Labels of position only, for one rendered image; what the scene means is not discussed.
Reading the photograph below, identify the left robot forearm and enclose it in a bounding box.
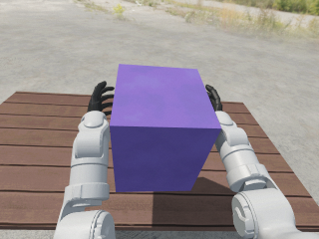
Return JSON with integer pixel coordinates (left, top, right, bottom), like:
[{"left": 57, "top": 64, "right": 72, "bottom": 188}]
[{"left": 53, "top": 111, "right": 111, "bottom": 239}]

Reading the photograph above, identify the left robot hand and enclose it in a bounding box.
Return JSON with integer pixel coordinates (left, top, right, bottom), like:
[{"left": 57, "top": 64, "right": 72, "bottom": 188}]
[{"left": 87, "top": 81, "right": 115, "bottom": 116}]

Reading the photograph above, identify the right robot hand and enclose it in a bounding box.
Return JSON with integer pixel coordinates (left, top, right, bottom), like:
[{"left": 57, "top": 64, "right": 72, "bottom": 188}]
[{"left": 205, "top": 85, "right": 223, "bottom": 112}]

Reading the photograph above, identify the carton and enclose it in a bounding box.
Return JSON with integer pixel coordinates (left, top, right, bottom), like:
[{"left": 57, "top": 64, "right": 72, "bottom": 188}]
[{"left": 110, "top": 64, "right": 221, "bottom": 192}]

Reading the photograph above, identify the table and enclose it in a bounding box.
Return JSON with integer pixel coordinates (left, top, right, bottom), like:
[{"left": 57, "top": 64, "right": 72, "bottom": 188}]
[{"left": 0, "top": 91, "right": 319, "bottom": 232}]

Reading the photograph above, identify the right robot forearm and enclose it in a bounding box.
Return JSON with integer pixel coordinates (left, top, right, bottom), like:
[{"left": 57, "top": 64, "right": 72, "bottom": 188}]
[{"left": 214, "top": 111, "right": 296, "bottom": 226}]

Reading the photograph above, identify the right robot upper arm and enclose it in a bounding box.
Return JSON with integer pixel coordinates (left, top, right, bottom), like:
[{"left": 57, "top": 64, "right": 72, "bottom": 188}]
[{"left": 231, "top": 188, "right": 319, "bottom": 239}]

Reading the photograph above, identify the left robot upper arm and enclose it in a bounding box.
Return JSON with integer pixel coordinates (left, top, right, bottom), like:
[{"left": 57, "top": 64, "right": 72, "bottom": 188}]
[{"left": 54, "top": 209, "right": 116, "bottom": 239}]

